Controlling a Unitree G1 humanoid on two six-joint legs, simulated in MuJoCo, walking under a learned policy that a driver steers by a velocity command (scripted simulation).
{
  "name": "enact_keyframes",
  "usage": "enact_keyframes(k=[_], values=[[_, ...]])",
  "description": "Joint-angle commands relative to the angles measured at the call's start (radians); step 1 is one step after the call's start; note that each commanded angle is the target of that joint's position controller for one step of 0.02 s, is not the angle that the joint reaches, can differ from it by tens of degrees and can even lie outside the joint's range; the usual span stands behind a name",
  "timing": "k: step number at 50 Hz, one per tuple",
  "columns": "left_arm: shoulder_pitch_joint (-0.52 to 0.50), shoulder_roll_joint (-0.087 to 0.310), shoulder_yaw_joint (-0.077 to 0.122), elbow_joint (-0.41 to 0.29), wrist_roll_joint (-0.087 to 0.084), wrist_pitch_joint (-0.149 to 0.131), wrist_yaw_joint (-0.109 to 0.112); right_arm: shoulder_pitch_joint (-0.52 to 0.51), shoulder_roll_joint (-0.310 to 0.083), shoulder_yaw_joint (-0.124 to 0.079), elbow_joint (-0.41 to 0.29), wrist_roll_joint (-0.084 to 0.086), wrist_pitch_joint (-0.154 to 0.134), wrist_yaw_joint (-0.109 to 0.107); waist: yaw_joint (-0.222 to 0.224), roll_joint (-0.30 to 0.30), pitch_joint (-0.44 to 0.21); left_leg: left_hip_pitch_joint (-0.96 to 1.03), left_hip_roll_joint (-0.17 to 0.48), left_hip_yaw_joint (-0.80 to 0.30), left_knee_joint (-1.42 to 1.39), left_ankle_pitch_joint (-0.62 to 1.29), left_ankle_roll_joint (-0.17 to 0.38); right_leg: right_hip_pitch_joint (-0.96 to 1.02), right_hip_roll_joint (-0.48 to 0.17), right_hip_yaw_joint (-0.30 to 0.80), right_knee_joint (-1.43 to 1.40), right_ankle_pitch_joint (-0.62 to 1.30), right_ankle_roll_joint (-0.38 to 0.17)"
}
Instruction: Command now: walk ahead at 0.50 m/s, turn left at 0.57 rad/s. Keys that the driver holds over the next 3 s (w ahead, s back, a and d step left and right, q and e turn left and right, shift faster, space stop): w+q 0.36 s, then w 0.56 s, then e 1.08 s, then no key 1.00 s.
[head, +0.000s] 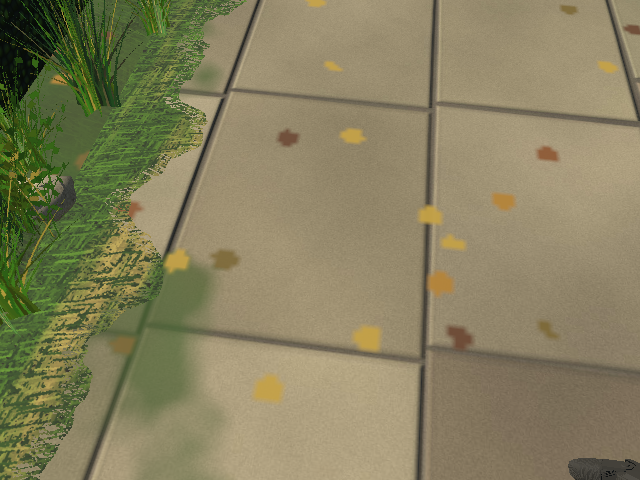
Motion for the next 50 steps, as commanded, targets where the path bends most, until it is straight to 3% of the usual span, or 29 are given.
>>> enact_keyframes(k=[1, 2, 3, 4, 5, 6, 9, 14, 17, 20, 22, 23, 24, 25, 26, 27, 28, 29, 31, 33, 35, 38, 42, 45, 47, 48, 49, 50], values=[[0.005, 0.045, -0.020, -0.142, 0.022, -0.060, -0.012, 0.352, -0.311, -0.097, -0.007, 0.004, -0.011, -0.021, -0.125, 0.218, -0.427, 0.920, 0.330, -0.897, -0.296, -0.247, 0.341, -0.745, 0.146, 0.274, 0.792, -0.152, -0.016], [-0.129, 0.133, 0.002, -0.168, -0.022, -0.087, -0.023, 0.337, -0.229, -0.071, -0.003, -0.005, -0.028, -0.011, -0.174, 0.097, -0.336, 0.867, 0.317, -0.810, -0.358, -0.234, 0.273, -0.850, 0.089, 0.357, 0.815, -0.075, -0.041], [-0.164, 0.126, -0.001, -0.185, -0.032, -0.103, -0.025, 0.296, -0.202, -0.062, 0.000, -0.009, -0.040, -0.011, -0.146, 0.069, -0.222, 0.738, 0.282, -0.676, -0.355, -0.165, 0.236, -0.863, 0.048, 0.348, 0.749, 0.015, -0.063], [-0.155, 0.119, -0.001, -0.169, -0.009, -0.107, -0.016, 0.225, -0.170, -0.052, -0.008, -0.007, -0.044, -0.013, -0.096, 0.000, -0.153, 0.592, 0.236, -0.561, -0.353, -0.054, 0.201, -0.803, 0.006, 0.349, 0.659, 0.084, -0.062], [-0.134, 0.129, 0.007, -0.158, 0.010, -0.099, -0.012, 0.172, -0.139, -0.042, -0.022, -0.015, -0.046, -0.018, -0.058, 0.016, -0.124, 0.482, 0.201, -0.482, -0.365, 0.046, 0.183, -0.725, -0.021, 0.355, 0.583, 0.131, -0.055], [-0.117, 0.131, 0.011, -0.154, 0.015, -0.086, -0.014, 0.148, -0.129, -0.036, -0.036, -0.023, -0.046, -0.023, -0.036, 0.034, -0.114, 0.415, 0.179, -0.449, -0.386, 0.095, 0.178, -0.671, -0.029, 0.356, 0.551, 0.159, -0.045], [-0.134, 0.092, 0.005, -0.165, 0.031, -0.059, -0.012, 0.169, -0.156, -0.043, -0.031, -0.016, -0.052, -0.040, -0.028, 0.024, -0.095, 0.320, 0.147, -0.368, -0.413, 0.222, 0.187, -0.642, -0.009, 0.329, 0.421, 0.241, 0.004], [-0.318, 0.048, -0.017, -0.221, 0.022, -0.062, -0.022, 0.237, -0.177, -0.050, -0.005, -0.008, -0.042, -0.063, -0.095, 0.062, -0.046, 0.260, 0.082, -0.305, -0.403, 0.099, 0.119, -0.587, 0.059, 0.321, 0.049, 0.534, 0.030], [-0.378, 0.065, -0.015, -0.248, 0.008, -0.072, -0.034, 0.281, -0.179, -0.053, 0.019, -0.001, -0.036, -0.064, -0.118, 0.074, -0.037, 0.285, 0.107, -0.360, -0.367, 0.039, 0.104, -0.546, 0.082, 0.337, -0.042, 0.571, 0.018], [-0.354, 0.099, -0.005, -0.246, 0.008, -0.086, -0.047, 0.294, -0.159, -0.049, 0.033, -0.003, -0.029, -0.071, -0.103, 0.098, -0.045, 0.382, 0.150, -0.425, -0.284, 0.040, 0.090, -0.528, 0.078, 0.354, -0.093, 0.502, -0.014], [-0.273, 0.113, 0.005, -0.224, 0.012, -0.095, -0.048, 0.287, -0.148, -0.046, 0.040, -0.008, -0.022, -0.071, -0.061, 0.126, -0.061, 0.409, 0.153, -0.436, -0.214, 0.139, 0.070, -0.431, 0.088, 0.319, -0.123, 0.438, -0.054], [-0.181, 0.138, 0.020, -0.199, 0.021, -0.100, -0.043, 0.287, -0.120, -0.035, 0.038, -0.012, -0.022, -0.067, -0.018, 0.115, -0.118, 0.400, 0.101, -0.404, -0.100, 0.238, 0.044, -0.290, 0.088, 0.308, -0.145, 0.430, -0.086], [-0.038, 0.183, 0.031, -0.184, 0.036, -0.103, -0.038, 0.293, -0.077, -0.015, 0.023, -0.025, -0.023, -0.064, 0.042, 0.031, -0.256, 0.295, 0.043, -0.340, 0.160, 0.139, 0.008, -0.044, -0.052, 0.451, -0.117, 0.404, -0.150], [0.079, 0.271, 0.058, -0.136, 0.039, -0.090, -0.042, 0.447, -0.015, 0.003, 0.017, 0.004, -0.033, -0.062, -0.007, -0.306, -0.377, -0.069, -0.112, -0.221, 0.507, -0.291, -0.077, 0.288, -0.257, 0.915, -0.211, 0.174, -0.326], [0.088, 0.184, 0.038, -0.129, 0.004, -0.087, -0.052, 0.434, -0.096, -0.005, 0.034, 0.014, -0.040, -0.066, 0.019, -0.267, -0.332, -0.223, -0.076, -0.267, 0.644, -0.423, -0.084, 0.294, -0.288, 1.084, -0.303, -0.077, -0.332], [0.033, 0.124, 0.020, -0.141, -0.001, -0.083, -0.049, 0.312, -0.155, -0.020, 0.020, 0.015, -0.041, -0.065, 0.042, -0.160, -0.194, -0.271, -0.036, -0.268, 0.681, -0.339, -0.081, 0.179, -0.252, 0.947, -0.318, -0.084, -0.290], [-0.021, 0.107, 0.011, -0.153, 0.013, -0.075, -0.046, 0.232, -0.152, -0.018, 0.001, 0.002, -0.043, -0.067, 0.030, -0.084, -0.131, -0.250, 0.002, -0.224, 0.661, -0.272, -0.079, 0.065, -0.210, 0.821, -0.323, 0.017, -0.263], [-0.054, 0.088, 0.004, -0.150, 0.020, -0.070, -0.044, 0.180, -0.140, -0.018, -0.015, -0.014, -0.048, -0.064, 0.014, -0.064, -0.070, -0.238, 0.031, -0.209, 0.599, -0.223, -0.079, -0.036, -0.175, 0.736, -0.344, 0.130, -0.263], [-0.068, 0.063, -0.009, -0.143, 0.028, -0.072, -0.038, 0.193, -0.109, -0.016, -0.013, -0.014, -0.051, -0.054, -0.026, -0.107, -0.068, -0.153, 0.076, -0.185, 0.508, -0.170, -0.080, -0.120, -0.123, 0.631, -0.378, 0.275, -0.252], [-0.049, 0.078, -0.006, -0.127, 0.015, -0.076, -0.035, 0.192, -0.075, -0.007, -0.014, -0.014, -0.048, -0.050, -0.032, -0.112, -0.067, -0.145, 0.089, -0.154, 0.426, -0.163, -0.091, -0.144, -0.118, 0.571, -0.408, 0.360, -0.271], [-0.030, 0.115, 0.002, -0.114, 0.007, -0.075, -0.030, 0.127, -0.054, 0.005, -0.038, -0.021, -0.049, -0.049, -0.019, -0.094, -0.050, -0.166, 0.101, -0.133, 0.307, -0.100, -0.107, -0.151, -0.125, 0.523, -0.438, 0.423, -0.285], [-0.005, 0.139, 0.006, -0.098, 0.001, -0.064, -0.025, 0.037, -0.035, 0.017, -0.055, -0.019, -0.057, -0.040, 0.009, -0.086, -0.039, -0.127, 0.091, -0.106, 0.117, 0.070, -0.115, -0.158, -0.094, 0.432, -0.453, 0.469, -0.260], [0.069, 0.149, 0.004, -0.062, -0.008, -0.050, -0.024, -0.074, -0.039, 0.019, -0.079, -0.007, -0.065, -0.025, 0.048, -0.085, -0.018, -0.059, 0.056, -0.076, -0.033, 0.183, -0.116, -0.134, -0.099, 0.385, -0.434, 0.493, -0.238], [0.095, 0.163, 0.007, -0.039, -0.012, -0.033, -0.020, -0.116, -0.059, 0.014, -0.100, -0.003, -0.070, -0.012, 0.039, -0.094, -0.001, -0.053, 0.043, -0.078, -0.095, 0.119, -0.084, -0.053, -0.142, 0.397, -0.392, 0.533, -0.218], [0.079, 0.176, 0.010, -0.035, -0.012, -0.020, -0.015, -0.049, -0.091, -0.002, -0.085, -0.013, -0.075, -0.011, -0.019, -0.098, -0.035, 0.082, 0.011, -0.061, -0.155, 0.088, -0.052, -0.035, -0.130, 0.383, -0.277, 0.750, -0.188], [0.072, 0.165, 0.004, -0.037, -0.011, -0.015, -0.012, 0.076, -0.128, -0.023, -0.048, -0.026, -0.078, -0.017, -0.086, -0.084, -0.115, 0.270, -0.010, -0.044, -0.195, 0.145, -0.026, -0.065, -0.079, 0.353, -0.123, 0.890, -0.157], [0.060, 0.128, -0.013, -0.063, 0.007, -0.019, -0.010, 0.221, -0.188, -0.041, -0.021, -0.048, -0.080, -0.027, -0.146, -0.039, -0.251, 0.550, 0.110, -0.142, -0.137, 0.364, 0.022, -0.218, -0.021, 0.326, 0.102, 0.747, -0.110], [0.170, 0.017, -0.049, -0.078, 0.031, -0.034, -0.013, 0.292, -0.269, -0.053, -0.019, -0.069, -0.066, -0.037, -0.121, 0.213, -0.405, 0.923, 0.400, -0.485, -0.098, 0.642, 0.169, -0.590, 0.128, 0.265, 0.483, 0.114, -0.025]])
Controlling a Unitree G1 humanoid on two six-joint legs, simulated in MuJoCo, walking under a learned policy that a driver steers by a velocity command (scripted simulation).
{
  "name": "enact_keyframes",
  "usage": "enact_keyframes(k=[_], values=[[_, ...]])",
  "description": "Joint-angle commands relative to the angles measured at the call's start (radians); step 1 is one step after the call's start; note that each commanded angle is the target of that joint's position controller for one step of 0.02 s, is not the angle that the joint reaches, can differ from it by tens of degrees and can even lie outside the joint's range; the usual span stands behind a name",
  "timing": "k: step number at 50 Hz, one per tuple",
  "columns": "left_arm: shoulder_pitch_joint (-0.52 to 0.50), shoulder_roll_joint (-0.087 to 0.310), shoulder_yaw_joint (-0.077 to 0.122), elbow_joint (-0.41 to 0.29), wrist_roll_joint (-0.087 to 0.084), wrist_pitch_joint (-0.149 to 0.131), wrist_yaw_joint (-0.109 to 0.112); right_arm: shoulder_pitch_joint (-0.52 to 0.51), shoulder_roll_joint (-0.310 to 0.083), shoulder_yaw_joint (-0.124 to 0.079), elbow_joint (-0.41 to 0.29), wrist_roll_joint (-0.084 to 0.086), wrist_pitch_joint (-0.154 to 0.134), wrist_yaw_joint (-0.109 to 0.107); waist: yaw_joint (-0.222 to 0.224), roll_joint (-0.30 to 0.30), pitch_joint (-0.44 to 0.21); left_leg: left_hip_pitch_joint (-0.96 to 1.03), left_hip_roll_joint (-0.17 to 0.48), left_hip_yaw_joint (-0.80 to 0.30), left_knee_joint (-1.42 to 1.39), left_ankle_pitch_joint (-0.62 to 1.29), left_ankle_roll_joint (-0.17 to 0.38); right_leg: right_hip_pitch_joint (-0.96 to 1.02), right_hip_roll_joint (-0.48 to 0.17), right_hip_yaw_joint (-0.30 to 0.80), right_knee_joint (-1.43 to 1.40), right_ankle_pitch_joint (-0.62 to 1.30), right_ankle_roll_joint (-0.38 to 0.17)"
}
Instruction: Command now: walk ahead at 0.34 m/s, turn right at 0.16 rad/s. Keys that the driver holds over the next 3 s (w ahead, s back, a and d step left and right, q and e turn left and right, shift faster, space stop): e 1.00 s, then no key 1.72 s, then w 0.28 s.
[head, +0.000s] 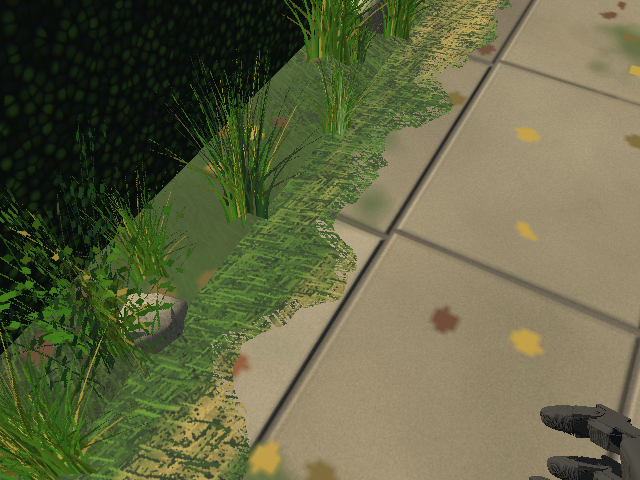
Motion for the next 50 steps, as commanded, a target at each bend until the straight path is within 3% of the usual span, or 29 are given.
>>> enact_keyframes(k=[1, 2, 3, 4, 5, 8, 10, 14, 19, 22, 23, 24, 25, 26, 27, 28, 29, 30, 32, 34, 41, 44, 45, 46, 47, 48, 49, 50], values=[[0.099, 0.073, -0.005, -0.060, 0.002, -0.033, 0.003, 0.393, -0.227, -0.078, 0.021, -0.019, 0.015, -0.016, -0.199, 0.240, -0.487, 0.857, 0.445, -0.579, -0.046, 0.549, 0.295, -0.566, 0.057, 0.118, 0.711, -0.214, 0.021], [0.027, 0.147, 0.021, -0.073, -0.026, -0.028, 0.005, 0.331, -0.179, -0.061, 0.019, -0.009, 0.020, -0.015, -0.192, 0.156, -0.339, 0.730, 0.397, -0.422, -0.062, 0.560, 0.256, -0.616, 0.009, 0.132, 0.760, -0.181, 0.023], [-0.037, 0.132, 0.021, -0.089, -0.028, -0.019, 0.010, 0.263, -0.143, -0.049, 0.020, -0.003, 0.018, -0.015, -0.162, 0.123, -0.238, 0.616, 0.340, -0.300, -0.081, 0.566, 0.217, -0.635, -0.032, 0.094, 0.725, -0.133, 0.026], [-0.057, 0.117, 0.024, -0.087, -0.016, -0.003, 0.016, 0.203, -0.114, -0.041, 0.026, -0.001, 0.014, -0.011, -0.130, 0.086, -0.168, 0.494, 0.298, -0.224, -0.121, 0.537, 0.192, -0.607, -0.059, 0.082, 0.669, -0.078, 0.034], [-0.045, 0.106, 0.029, -0.083, -0.011, 0.019, 0.022, 0.153, -0.098, -0.038, 0.030, -0.003, 0.009, -0.010, -0.094, 0.102, -0.134, 0.385, 0.269, -0.159, -0.167, 0.500, 0.175, -0.536, -0.081, 0.075, 0.622, -0.032, 0.041], [-0.026, 0.064, 0.033, -0.103, -0.005, 0.066, 0.032, 0.079, -0.120, -0.048, 0.045, -0.021, -0.002, -0.017, -0.045, 0.120, -0.101, 0.234, 0.262, -0.052, -0.248, 0.482, 0.198, -0.448, -0.067, 0.042, 0.581, 0.079, 0.066], [-0.073, 0.055, 0.034, -0.139, 0.002, 0.075, 0.031, 0.075, -0.135, -0.055, 0.063, -0.017, 0.001, -0.033, -0.051, 0.112, -0.091, 0.239, 0.269, -0.007, -0.271, 0.419, 0.199, -0.468, -0.082, 0.042, 0.495, 0.158, 0.064], [-0.171, 0.050, 0.032, -0.194, 0.003, 0.078, 0.007, 0.080, -0.161, -0.062, 0.091, -0.008, 0.027, -0.057, -0.084, 0.090, -0.086, 0.273, 0.268, 0.067, -0.285, 0.289, 0.187, -0.433, -0.089, 0.011, 0.320, 0.283, 0.045], [-0.258, 0.077, 0.046, -0.266, 0.003, 0.099, -0.020, 0.109, -0.207, -0.080, 0.121, 0.019, 0.063, -0.050, -0.112, 0.085, -0.064, 0.375, 0.319, 0.067, -0.205, 0.234, 0.170, -0.434, -0.071, -0.035, 0.192, 0.170, 0.006], [-0.235, 0.084, 0.057, -0.283, 0.001, 0.104, -0.027, 0.104, -0.211, -0.086, 0.133, 0.043, 0.077, -0.050, -0.083, 0.080, -0.071, 0.394, 0.300, 0.101, -0.063, 0.255, 0.101, -0.328, -0.027, -0.080, 0.000, 0.243, -0.043], [-0.190, 0.124, 0.073, -0.276, 0.006, 0.101, -0.017, 0.158, -0.190, -0.083, 0.156, 0.039, 0.077, -0.048, -0.072, 0.026, -0.101, 0.358, 0.243, 0.142, 0.057, 0.227, 0.041, -0.210, -0.013, -0.046, -0.097, 0.419, -0.079], [-0.117, 0.251, 0.109, -0.277, 0.010, 0.097, 0.006, 0.172, -0.154, -0.072, 0.139, 0.001, 0.069, -0.044, -0.072, -0.189, -0.164, 0.154, 0.141, 0.212, 0.329, -0.007, -0.049, 0.009, -0.183, 0.193, -0.098, 0.882, -0.162], [-0.111, 0.300, 0.112, -0.293, 0.031, 0.089, 0.010, 0.124, -0.115, -0.054, 0.088, -0.026, 0.068, -0.044, -0.064, -0.342, -0.215, -0.133, -0.025, 0.138, 0.582, -0.627, -0.121, 0.125, -0.381, 0.510, -0.116, 1.036, -0.385], [-0.106, 0.226, 0.091, -0.295, 0.028, 0.070, -0.001, 0.067, -0.154, -0.066, 0.097, -0.014, 0.072, -0.041, -0.020, -0.158, -0.261, -0.161, -0.009, -0.034, 0.708, -0.649, -0.112, 0.110, -0.357, 0.460, -0.132, 0.975, -0.397], [-0.150, 0.211, 0.085, -0.296, 0.022, 0.055, -0.001, 0.054, -0.152, -0.067, 0.091, 0.014, 0.076, -0.041, -0.046, -0.124, -0.213, -0.188, 0.006, -0.055, 0.717, -0.567, -0.096, 0.063, -0.308, 0.369, -0.140, 0.887, -0.348], [-0.201, 0.188, 0.081, -0.301, 0.007, 0.049, 0.004, 0.068, -0.144, -0.068, 0.108, 0.016, 0.080, -0.051, -0.073, -0.073, -0.176, -0.198, 0.022, -0.064, 0.671, -0.493, -0.092, 0.019, -0.256, 0.318, -0.148, 0.769, -0.293], [-0.247, 0.167, 0.074, -0.310, -0.006, 0.053, 0.011, 0.066, -0.163, -0.075, 0.108, 0.006, 0.084, -0.062, -0.090, -0.074, -0.146, -0.190, 0.030, -0.072, 0.621, -0.432, -0.096, -0.028, -0.234, 0.299, -0.163, 0.700, -0.264], [-0.269, 0.165, 0.069, -0.317, 0.000, 0.058, 0.018, 0.074, -0.161, -0.077, 0.112, 0.002, 0.087, -0.065, -0.108, -0.102, -0.145, -0.134, 0.018, -0.065, 0.610, -0.389, -0.102, -0.087, -0.211, 0.280, -0.172, 0.696, -0.257], [-0.273, 0.169, 0.071, -0.325, 0.010, 0.063, 0.026, 0.100, -0.143, -0.073, 0.116, 0.008, 0.086, -0.065, -0.119, -0.122, -0.160, -0.091, -0.006, -0.064, 0.534, -0.347, -0.116, -0.107, -0.189, 0.271, -0.176, 0.692, -0.257], [-0.260, 0.179, 0.076, -0.323, 0.005, 0.065, 0.033, 0.086, -0.126, -0.066, 0.113, 0.011, 0.084, -0.066, -0.107, -0.122, -0.164, -0.065, -0.017, -0.073, 0.425, -0.324, -0.127, -0.106, -0.181, 0.284, -0.169, 0.650, -0.254], [-0.277, 0.188, 0.079, -0.332, 0.002, 0.084, 0.031, 0.076, -0.140, -0.066, 0.105, 0.019, 0.072, -0.042, -0.084, -0.176, -0.137, 0.081, -0.052, -0.088, 0.161, -0.298, -0.112, -0.172, -0.158, 0.420, -0.156, 0.436, -0.231], [-0.306, 0.169, 0.070, -0.342, -0.012, 0.095, 0.036, 0.159, -0.149, -0.075, 0.128, 0.016, 0.056, -0.030, -0.136, -0.161, -0.133, 0.248, -0.041, -0.072, -0.121, -0.123, -0.071, -0.216, -0.099, 0.436, -0.083, 0.396, -0.165], [-0.276, 0.129, 0.058, -0.344, -0.007, 0.096, 0.038, 0.193, -0.211, -0.090, 0.130, 0.001, 0.058, -0.035, -0.125, -0.057, -0.150, 0.360, 0.111, -0.193, -0.178, -0.082, -0.017, -0.315, -0.036, 0.372, 0.035, 0.224, -0.109], [-0.241, 0.092, 0.051, -0.370, -0.010, 0.089, 0.035, 0.166, -0.303, -0.109, 0.130, -0.019, 0.070, -0.042, -0.066, 0.246, -0.105, 0.397, 0.312, -0.438, -0.218, 0.075, 0.129, -0.530, 0.142, 0.160, 0.221, -0.096, -0.044], [-0.236, 0.176, 0.076, -0.357, 0.007, 0.078, 0.035, 0.140, -0.247, -0.095, 0.102, -0.040, 0.066, -0.042, -0.095, 0.239, -0.102, 0.335, 0.407, -0.525, -0.234, 0.123, 0.237, -0.558, 0.099, 0.149, 0.471, -0.195, 0.001], [-0.215, 0.220, 0.096, -0.334, -0.003, 0.079, 0.031, 0.087, -0.194, -0.078, 0.081, -0.035, 0.063, -0.048, -0.073, 0.161, -0.088, 0.306, 0.362, -0.432, -0.221, 0.115, 0.221, -0.548, 0.073, 0.161, 0.583, -0.132, 0.011], [-0.192, 0.208, 0.099, -0.311, -0.005, 0.089, 0.033, 0.041, -0.168, -0.072, 0.074, -0.019, 0.064, -0.052, -0.054, 0.132, -0.066, 0.297, 0.293, -0.330, -0.207, 0.082, 0.173, -0.551, 0.063, 0.143, 0.632, -0.074, 0.028], [-0.182, 0.187, 0.096, -0.300, -0.002, 0.099, 0.036, 0.028, -0.151, -0.066, 0.069, -0.002, 0.065, -0.057, -0.061, 0.130, -0.051, 0.314, 0.256, -0.268, -0.201, 0.058, 0.148, -0.577, 0.056, 0.134, 0.671, -0.018, 0.046]])
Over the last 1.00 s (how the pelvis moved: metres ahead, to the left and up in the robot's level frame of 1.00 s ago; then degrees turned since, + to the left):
0.54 0.10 0.01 18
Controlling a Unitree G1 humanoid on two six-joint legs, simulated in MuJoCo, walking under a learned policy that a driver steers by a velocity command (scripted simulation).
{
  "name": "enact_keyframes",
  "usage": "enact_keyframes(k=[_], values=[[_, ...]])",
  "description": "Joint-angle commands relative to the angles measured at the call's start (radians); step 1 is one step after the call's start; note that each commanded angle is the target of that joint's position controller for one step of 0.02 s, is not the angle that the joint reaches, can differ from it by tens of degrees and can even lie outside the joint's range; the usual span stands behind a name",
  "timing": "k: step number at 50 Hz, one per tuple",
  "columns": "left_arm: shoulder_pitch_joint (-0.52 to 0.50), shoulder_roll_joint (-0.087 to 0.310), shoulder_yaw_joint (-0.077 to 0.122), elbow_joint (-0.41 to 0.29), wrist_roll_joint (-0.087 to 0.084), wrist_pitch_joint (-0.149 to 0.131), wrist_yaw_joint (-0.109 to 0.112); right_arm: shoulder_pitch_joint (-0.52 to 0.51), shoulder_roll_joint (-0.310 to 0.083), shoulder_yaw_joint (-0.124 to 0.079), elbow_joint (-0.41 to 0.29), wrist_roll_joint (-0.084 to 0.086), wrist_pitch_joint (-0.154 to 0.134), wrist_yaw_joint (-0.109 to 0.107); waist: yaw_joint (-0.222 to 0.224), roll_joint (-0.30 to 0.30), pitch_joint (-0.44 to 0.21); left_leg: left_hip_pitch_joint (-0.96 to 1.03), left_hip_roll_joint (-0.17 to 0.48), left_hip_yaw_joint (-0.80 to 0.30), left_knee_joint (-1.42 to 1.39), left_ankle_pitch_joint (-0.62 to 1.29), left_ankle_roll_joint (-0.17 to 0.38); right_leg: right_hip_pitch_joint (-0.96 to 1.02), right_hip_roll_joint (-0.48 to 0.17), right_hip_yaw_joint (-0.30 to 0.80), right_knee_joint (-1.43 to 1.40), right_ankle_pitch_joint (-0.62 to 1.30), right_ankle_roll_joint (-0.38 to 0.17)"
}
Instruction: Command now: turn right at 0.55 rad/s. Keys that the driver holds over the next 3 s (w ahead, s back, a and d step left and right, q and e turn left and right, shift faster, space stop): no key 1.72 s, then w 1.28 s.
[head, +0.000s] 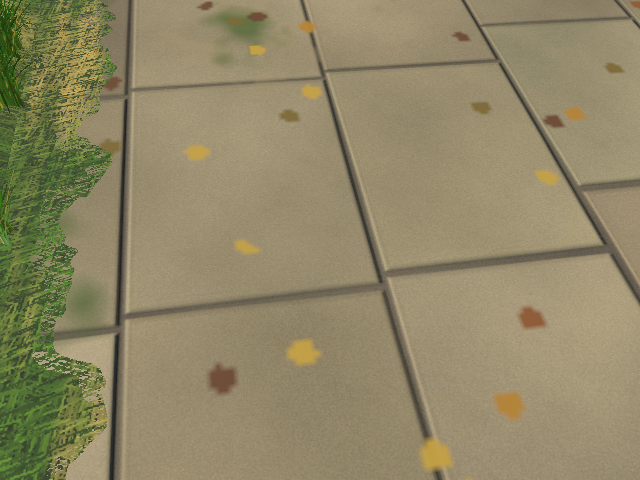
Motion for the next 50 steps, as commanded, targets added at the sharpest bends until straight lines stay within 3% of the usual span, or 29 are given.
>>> enact_keyframes(k=[1, 4, 7, 10, 12, 13, 14, 15, 16, 17, 18, 20, 21, 23, 25, 29, 50], values=[[0.063, 0.110, 0.044, -0.032, 0.002, 0.006, 0.005, -0.095, -0.121, -0.020, -0.092, 0.018, -0.013, -0.017, 0.025, 0.182, -0.048, 0.115, 0.259, -0.206, -0.175, 0.277, 0.178, -0.119, -0.058, 0.000, 0.244, 0.033, 0.047], [0.000, 0.056, 0.021, -0.066, -0.006, 0.001, 0.002, -0.021, -0.135, -0.021, -0.072, 0.013, 0.000, -0.024, -0.021, 0.204, -0.060, 0.193, 0.241, -0.146, -0.171, 0.342, 0.204, -0.113, -0.063, -0.047, 0.107, 0.054, 0.070], [-0.026, 0.024, -0.001, -0.082, 0.006, -0.003, -0.004, -0.019, -0.167, -0.029, -0.069, 0.019, 0.007, -0.016, -0.037, 0.227, -0.097, 0.214, 0.257, -0.118, -0.149, 0.392, 0.211, 0.008, -0.098, -0.084, -0.101, 0.023, 0.069], [-0.011, 0.038, -0.003, -0.073, 0.004, -0.001, -0.009, -0.013, -0.190, -0.033, -0.056, 0.032, 0.011, -0.002, -0.041, 0.246, -0.101, 0.181, 0.268, -0.116, -0.129, 0.437, 0.214, 0.142, -0.095, -0.140, -0.286, 0.053, 0.054], [0.051, 0.032, -0.003, -0.039, 0.006, -0.002, -0.015, -0.027, -0.182, -0.025, -0.044, 0.047, 0.013, 0.003, -0.002, 0.225, -0.093, 0.142, 0.250, -0.099, -0.084, 0.419, 0.183, 0.270, -0.080, -0.170, -0.528, 0.231, 0.017], [0.067, 0.043, -0.001, -0.029, 0.010, -0.002, -0.015, 0.007, -0.159, -0.016, -0.023, 0.053, 0.009, 0.005, 0.006, 0.199, -0.087, 0.097, 0.230, -0.085, -0.063, 0.364, 0.136, 0.362, -0.083, -0.154, -0.658, 0.345, -0.013], [0.076, 0.085, 0.004, -0.034, 0.014, -0.001, -0.008, 0.045, -0.123, -0.001, -0.013, 0.032, -0.002, 0.011, -0.010, 0.108, -0.130, 0.012, 0.188, -0.046, -0.005, 0.232, 0.056, 0.504, -0.178, -0.036, -0.650, 0.530, -0.045], [0.066, 0.155, 0.012, -0.051, 0.024, 0.006, 0.005, 0.073, -0.063, 0.021, -0.025, -0.017, -0.017, 0.024, -0.056, -0.143, -0.168, -0.113, 0.092, 0.045, 0.126, -0.115, -0.031, 0.587, -0.365, 0.154, -0.581, 0.849, -0.136], [0.025, 0.082, -0.010, -0.046, 0.042, -0.008, -0.008, 0.003, -0.077, 0.019, -0.040, 0.000, -0.015, 0.015, -0.016, -0.169, -0.158, -0.079, 0.073, 0.019, 0.126, -0.254, -0.064, 0.428, -0.412, 0.186, -0.611, 0.702, -0.254], [-0.023, 0.047, -0.020, -0.050, 0.046, -0.025, -0.018, -0.022, -0.116, 0.011, -0.035, 0.012, -0.009, 0.008, -0.019, -0.118, -0.110, -0.055, 0.078, 0.013, 0.134, -0.215, -0.074, 0.384, -0.356, 0.152, -0.633, 0.571, -0.245], [-0.042, 0.032, -0.025, -0.035, 0.045, -0.036, -0.018, -0.033, -0.107, 0.012, -0.029, 0.012, -0.006, 0.005, -0.024, -0.125, -0.098, -0.045, 0.072, 0.013, 0.089, -0.131, -0.073, 0.375, -0.309, 0.115, -0.633, 0.493, -0.202], [-0.055, 0.048, -0.023, -0.020, 0.031, -0.049, -0.018, -0.013, -0.115, 0.013, -0.009, 0.002, 0.003, 0.000, -0.032, -0.120, -0.068, 0.026, 0.077, -0.003, -0.016, 0.058, -0.078, 0.334, -0.260, 0.071, -0.624, 0.439, -0.144], [-0.038, 0.042, -0.027, -0.007, 0.033, -0.050, -0.018, -0.002, -0.116, 0.017, -0.004, 0.001, 0.002, 0.002, -0.033, -0.099, -0.071, 0.075, 0.083, -0.006, -0.047, 0.137, -0.076, 0.315, -0.236, 0.054, -0.622, 0.393, -0.121], [-0.014, 0.020, -0.035, 0.002, 0.038, -0.045, -0.018, 0.015, -0.149, 0.010, 0.027, 0.013, -0.002, 0.008, -0.013, -0.012, -0.037, 0.071, 0.081, 0.006, -0.049, 0.111, -0.053, 0.295, -0.191, 0.018, -0.627, 0.275, -0.086], [-0.012, 0.029, -0.034, 0.015, 0.036, -0.045, -0.018, -0.001, -0.124, 0.015, 0.042, 0.011, -0.006, 0.009, -0.013, 0.024, -0.018, 0.071, 0.079, 0.002, -0.068, 0.121, -0.048, 0.300, -0.181, 0.010, -0.606, 0.297, -0.082], [-0.009, 0.025, -0.033, 0.039, 0.030, -0.044, -0.013, 0.015, -0.119, 0.017, 0.083, 0.013, -0.013, 0.003, -0.016, 0.045, -0.042, 0.097, 0.081, 0.001, -0.080, 0.154, -0.056, 0.323, -0.171, -0.008, -0.586, 0.395, -0.084], [0.042, 0.023, -0.040, 0.238, 0.022, -0.051, -0.001, 0.029, -0.106, 0.022, 0.219, 0.020, 0.001, -0.025, -0.020, 0.040, -0.024, 0.118, 0.066, 0.018, -0.088, 0.144, -0.047, 0.313, -0.135, -0.056, -0.591, 0.412, -0.063]])
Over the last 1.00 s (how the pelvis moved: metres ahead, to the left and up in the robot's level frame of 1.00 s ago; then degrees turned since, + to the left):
0.16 0.01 0.01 -33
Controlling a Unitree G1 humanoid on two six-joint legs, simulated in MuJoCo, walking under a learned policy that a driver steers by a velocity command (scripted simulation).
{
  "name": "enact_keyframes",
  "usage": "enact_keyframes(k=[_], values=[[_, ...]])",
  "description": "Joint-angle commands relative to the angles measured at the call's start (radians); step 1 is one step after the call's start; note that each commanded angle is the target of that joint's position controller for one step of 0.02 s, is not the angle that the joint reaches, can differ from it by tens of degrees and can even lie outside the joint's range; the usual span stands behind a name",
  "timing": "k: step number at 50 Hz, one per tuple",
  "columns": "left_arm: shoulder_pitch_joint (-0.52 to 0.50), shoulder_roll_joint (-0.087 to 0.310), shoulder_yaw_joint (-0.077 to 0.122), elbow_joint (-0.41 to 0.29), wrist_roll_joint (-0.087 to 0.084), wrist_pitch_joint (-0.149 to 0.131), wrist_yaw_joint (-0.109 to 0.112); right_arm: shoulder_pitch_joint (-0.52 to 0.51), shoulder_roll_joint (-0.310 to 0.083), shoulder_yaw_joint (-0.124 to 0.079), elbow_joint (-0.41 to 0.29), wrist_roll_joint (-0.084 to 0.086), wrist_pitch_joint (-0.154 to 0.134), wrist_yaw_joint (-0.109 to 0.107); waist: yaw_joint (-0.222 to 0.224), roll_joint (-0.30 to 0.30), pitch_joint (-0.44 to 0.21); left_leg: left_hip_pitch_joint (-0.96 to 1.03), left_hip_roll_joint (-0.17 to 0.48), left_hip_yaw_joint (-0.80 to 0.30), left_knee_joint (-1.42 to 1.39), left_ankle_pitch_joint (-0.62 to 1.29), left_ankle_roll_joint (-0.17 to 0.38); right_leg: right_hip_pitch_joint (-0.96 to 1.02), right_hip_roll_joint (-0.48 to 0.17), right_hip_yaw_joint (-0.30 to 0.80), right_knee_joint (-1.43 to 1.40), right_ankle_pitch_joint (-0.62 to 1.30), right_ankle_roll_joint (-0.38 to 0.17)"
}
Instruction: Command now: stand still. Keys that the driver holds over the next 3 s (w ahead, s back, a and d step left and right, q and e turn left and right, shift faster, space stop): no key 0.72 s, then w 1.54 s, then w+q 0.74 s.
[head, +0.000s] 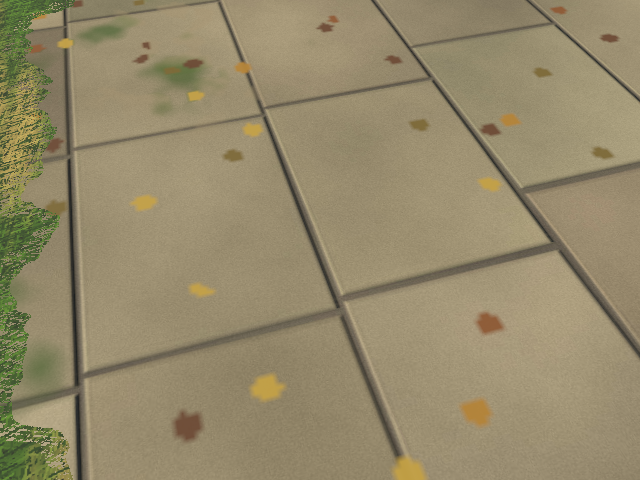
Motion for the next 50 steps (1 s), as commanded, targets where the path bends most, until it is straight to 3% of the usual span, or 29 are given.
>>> enact_keyframes(k=[1, 17, 36, 38, 40, 41, 43, 44, 46, 47, 48, 49, 50], values=[[-0.003, 0.115, 0.021, -0.022, -0.001, -0.012, 0.006, 0.008, -0.120, -0.021, -0.020, 0.000, -0.006, -0.006, -0.002, -0.007, -0.024, 0.012, 0.007, -0.006, -0.050, 0.150, 0.015, -0.026, -0.058, 0.052, -0.084, 0.222, -0.017], [0.025, 0.097, 0.006, 0.081, -0.005, -0.013, 0.011, 0.055, -0.089, -0.014, 0.031, 0.002, -0.003, -0.013, 0.005, 0.000, -0.007, -0.005, -0.004, 0.002, -0.050, 0.138, 0.018, -0.037, -0.047, 0.033, -0.088, 0.191, -0.012], [0.066, 0.069, -0.004, 0.140, -0.008, -0.011, 0.015, 0.127, -0.050, -0.004, 0.061, 0.004, -0.004, -0.018, 0.011, 0.003, 0.011, -0.023, -0.013, 0.005, -0.046, 0.122, 0.024, -0.053, -0.039, 0.018, -0.088, 0.164, -0.006], [0.088, 0.072, -0.001, 0.152, -0.015, -0.007, 0.019, 0.152, -0.036, -0.003, 0.074, 0.010, -0.001, -0.021, 0.014, -0.013, 0.001, -0.037, -0.051, 0.045, -0.011, -0.107, 0.035, -0.062, -0.022, 0.012, -0.099, -0.126, -0.024], [0.096, 0.106, 0.012, 0.141, -0.025, -0.008, 0.022, 0.131, -0.040, -0.007, 0.053, 0.015, -0.007, -0.023, 0.026, -0.050, 0.078, -0.143, -0.071, 0.060, 0.061, -0.335, 0.059, -0.137, -0.063, 0.082, -0.139, -0.461, -0.073], [0.115, 0.121, 0.018, 0.139, -0.028, -0.016, 0.020, 0.112, -0.028, -0.004, 0.039, 0.014, -0.018, -0.020, 0.038, -0.082, 0.112, -0.205, -0.072, 0.060, 0.112, -0.338, 0.068, -0.145, -0.116, 0.160, -0.176, -0.536, -0.104], [0.174, 0.168, 0.038, 0.147, -0.035, -0.038, 0.014, 0.095, 0.014, 0.004, 0.016, 0.018, -0.051, -0.003, 0.056, -0.188, 0.117, -0.274, -0.062, 0.062, 0.293, -0.214, 0.079, -0.109, -0.270, 0.385, -0.276, -0.600, -0.193], [0.166, 0.165, 0.040, 0.140, -0.035, -0.046, 0.013, 0.089, 0.009, 0.002, 0.007, 0.024, -0.066, 0.008, 0.049, -0.186, 0.128, -0.283, -0.035, 0.028, 0.345, -0.209, 0.099, -0.131, -0.316, 0.451, -0.301, -0.579, -0.222], [0.083, 0.147, 0.036, 0.106, -0.041, -0.058, 0.008, 0.129, 0.011, 0.000, 0.005, 0.037, -0.088, 0.024, -0.007, -0.168, 0.138, -0.219, -0.011, 0.011, 0.236, -0.243, 0.143, -0.167, -0.307, 0.402, -0.275, -0.483, -0.201], [0.012, 0.138, 0.033, 0.082, -0.051, -0.057, 0.006, 0.210, 0.011, -0.005, 0.035, 0.038, -0.096, 0.026, -0.060, -0.142, 0.129, -0.051, -0.026, 0.035, 0.060, -0.165, 0.158, -0.246, -0.246, 0.299, -0.227, -0.407, -0.157], [-0.022, 0.118, 0.029, 0.065, -0.049, -0.057, 0.003, 0.291, -0.010, -0.017, 0.075, 0.027, -0.097, 0.026, -0.086, -0.081, 0.107, 0.104, -0.052, 0.029, -0.009, -0.064, 0.143, -0.316, -0.162, 0.188, -0.112, -0.278, -0.114], [-0.037, 0.056, 0.013, 0.052, -0.034, -0.066, -0.004, 0.423, -0.071, -0.038, 0.106, 0.018, -0.096, 0.023, -0.121, 0.108, 0.034, 0.263, 0.097, -0.196, -0.110, -0.118, 0.167, -0.418, -0.058, 0.029, 0.200, -0.148, -0.050], [-0.043, 0.028, 0.007, 0.006, -0.033, -0.087, 0.000, 0.531, -0.201, -0.065, 0.112, 0.021, -0.104, 0.037, -0.133, 0.355, -0.002, 0.353, 0.315, -0.625, -0.271, -0.224, 0.298, -0.601, 0.041, -0.054, 0.471, -0.244, -0.015]])
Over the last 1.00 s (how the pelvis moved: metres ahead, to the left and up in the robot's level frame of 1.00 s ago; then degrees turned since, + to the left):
0.01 -0.04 0.00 -6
